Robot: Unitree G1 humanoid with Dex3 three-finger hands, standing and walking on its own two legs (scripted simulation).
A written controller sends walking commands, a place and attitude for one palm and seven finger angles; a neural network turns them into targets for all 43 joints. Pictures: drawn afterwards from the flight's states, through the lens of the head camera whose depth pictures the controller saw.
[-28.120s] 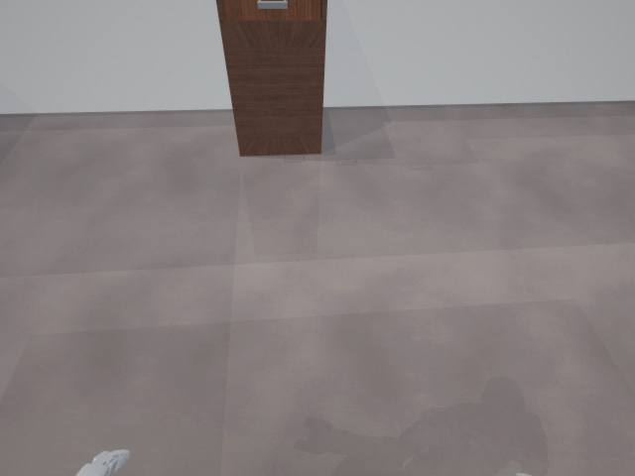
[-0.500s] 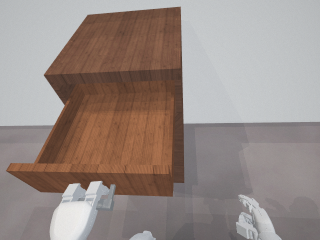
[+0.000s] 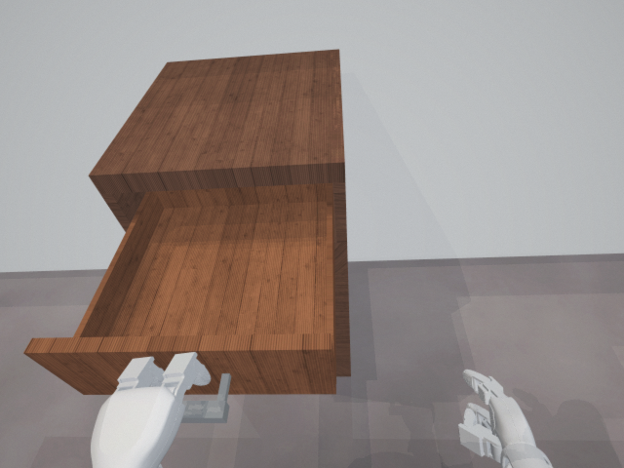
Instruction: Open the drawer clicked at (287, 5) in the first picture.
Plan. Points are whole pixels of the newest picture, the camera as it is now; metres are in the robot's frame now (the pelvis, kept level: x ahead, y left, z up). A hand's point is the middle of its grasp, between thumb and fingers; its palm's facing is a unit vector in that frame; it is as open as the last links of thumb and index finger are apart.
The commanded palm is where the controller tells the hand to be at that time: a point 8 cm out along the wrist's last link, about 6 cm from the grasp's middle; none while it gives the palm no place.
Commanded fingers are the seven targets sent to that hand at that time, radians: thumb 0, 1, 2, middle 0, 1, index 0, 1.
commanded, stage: lift the hand off the handle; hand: left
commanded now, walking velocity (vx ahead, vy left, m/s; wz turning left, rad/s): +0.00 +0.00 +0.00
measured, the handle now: (185, 396) +0.21 +0.19 +0.00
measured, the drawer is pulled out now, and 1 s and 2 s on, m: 0.29 0.29 0.29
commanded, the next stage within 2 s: draw the hand back to the body in 0.90 s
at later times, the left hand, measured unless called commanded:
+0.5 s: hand (137, 407) +0.17 +0.20 +0.08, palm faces +0.08 -0.23 -0.97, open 13.6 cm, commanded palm +0.13 +0.20 +0.16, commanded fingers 0.00 -0.50 0.30 -0.30 -1.20 -0.30 -1.20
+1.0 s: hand (126, 388) +0.17 +0.19 +0.13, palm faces +0.12 -0.30 -0.95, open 13.9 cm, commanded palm +0.13 +0.20 +0.20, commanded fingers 0.00 -0.50 0.30 -0.30 -1.20 -0.30 -1.20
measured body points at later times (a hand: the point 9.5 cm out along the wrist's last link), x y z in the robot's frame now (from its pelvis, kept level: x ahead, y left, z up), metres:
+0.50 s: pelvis +0.02 +0.04 +0.01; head +0.01 -0.01 +0.46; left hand +0.16 +0.21 +0.13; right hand +0.24 -0.15 -0.07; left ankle +0.02 +0.14 -0.70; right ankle -0.01 -0.04 -0.70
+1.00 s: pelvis +0.00 +0.04 +0.02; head -0.03 -0.01 +0.47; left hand +0.16 +0.21 +0.18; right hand +0.23 -0.14 -0.05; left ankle +0.02 +0.14 -0.70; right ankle -0.01 -0.04 -0.70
